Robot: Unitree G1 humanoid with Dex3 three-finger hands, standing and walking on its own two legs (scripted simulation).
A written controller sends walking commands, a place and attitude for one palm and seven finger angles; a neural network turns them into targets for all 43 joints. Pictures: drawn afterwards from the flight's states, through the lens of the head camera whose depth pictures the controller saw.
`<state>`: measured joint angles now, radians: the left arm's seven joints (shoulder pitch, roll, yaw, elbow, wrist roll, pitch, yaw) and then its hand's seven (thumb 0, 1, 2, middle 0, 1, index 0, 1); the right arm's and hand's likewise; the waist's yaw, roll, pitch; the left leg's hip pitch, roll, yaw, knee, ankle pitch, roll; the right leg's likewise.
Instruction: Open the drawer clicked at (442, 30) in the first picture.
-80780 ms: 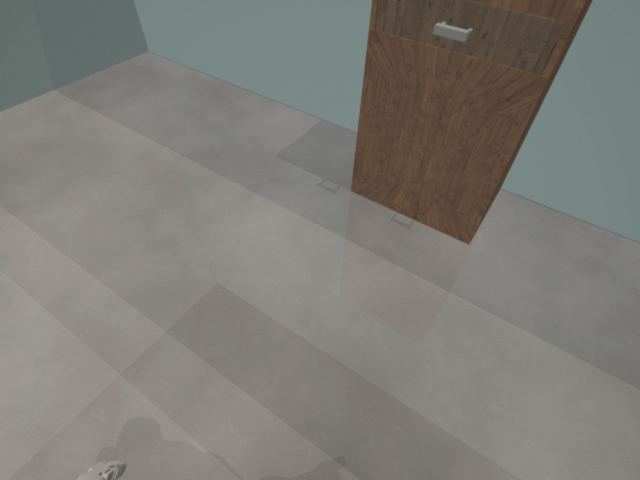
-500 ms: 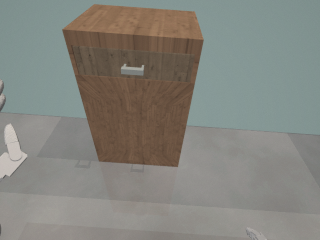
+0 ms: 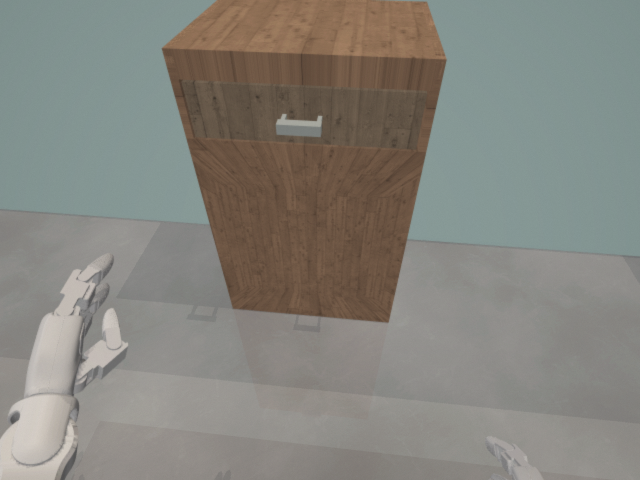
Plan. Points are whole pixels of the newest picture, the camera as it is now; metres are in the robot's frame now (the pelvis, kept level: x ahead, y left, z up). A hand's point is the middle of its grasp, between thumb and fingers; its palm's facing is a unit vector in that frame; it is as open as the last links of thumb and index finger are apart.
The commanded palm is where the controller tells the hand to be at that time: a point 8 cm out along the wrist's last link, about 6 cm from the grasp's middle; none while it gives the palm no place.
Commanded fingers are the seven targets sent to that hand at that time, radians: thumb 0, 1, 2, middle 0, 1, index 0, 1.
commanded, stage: let the arm hang, fingers relaxed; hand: left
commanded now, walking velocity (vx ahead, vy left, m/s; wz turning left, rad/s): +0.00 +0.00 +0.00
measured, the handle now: (300, 123) +0.84 +0.08 +0.05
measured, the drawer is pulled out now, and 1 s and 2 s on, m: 0.00 0.00 0.00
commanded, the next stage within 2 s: look to check the result in 1.00 s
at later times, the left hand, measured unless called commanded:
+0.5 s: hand out of the picture -0.05 +0.21 -0.15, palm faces -0.01 -0.95 -0.31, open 7.3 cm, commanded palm none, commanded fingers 0.00 0.90 0.90 -0.20 -0.30 -0.20 -0.30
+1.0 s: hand out of the picture +0.10 +0.20 -0.13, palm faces -0.03 -0.95 -0.32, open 7.4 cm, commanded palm none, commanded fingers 0.00 0.90 0.90 -0.20 -0.30 -0.20 -0.30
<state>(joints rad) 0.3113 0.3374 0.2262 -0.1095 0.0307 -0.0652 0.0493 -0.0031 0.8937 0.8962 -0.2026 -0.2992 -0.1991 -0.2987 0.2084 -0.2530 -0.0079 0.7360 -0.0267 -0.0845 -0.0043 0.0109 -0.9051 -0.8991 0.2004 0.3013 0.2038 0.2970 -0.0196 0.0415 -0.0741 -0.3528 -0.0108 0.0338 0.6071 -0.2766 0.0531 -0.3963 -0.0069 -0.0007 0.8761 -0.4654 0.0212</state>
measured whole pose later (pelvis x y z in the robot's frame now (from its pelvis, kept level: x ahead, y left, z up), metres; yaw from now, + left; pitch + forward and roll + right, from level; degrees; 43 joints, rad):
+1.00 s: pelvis +0.00 -0.03 +0.02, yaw +0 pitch -3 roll +0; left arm 0.10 0.31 0.00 1.07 0.01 -0.02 0.00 0.00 0.90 0.89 -0.21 -0.30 -0.20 -0.30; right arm 0.15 -0.32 -0.02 1.09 -0.02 0.01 0.01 0.00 -0.91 -0.90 0.20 0.30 0.20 0.30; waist -0.02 0.02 0.05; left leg -0.15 0.01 0.02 0.36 -0.16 0.00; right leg -0.13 0.02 0.00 0.36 -0.19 -0.01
